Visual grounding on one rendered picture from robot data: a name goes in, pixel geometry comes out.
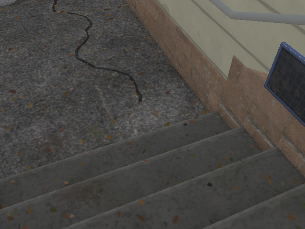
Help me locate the stairs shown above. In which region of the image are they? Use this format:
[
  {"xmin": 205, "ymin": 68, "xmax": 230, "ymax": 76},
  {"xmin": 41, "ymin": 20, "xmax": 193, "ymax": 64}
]
[{"xmin": 0, "ymin": 111, "xmax": 305, "ymax": 229}]

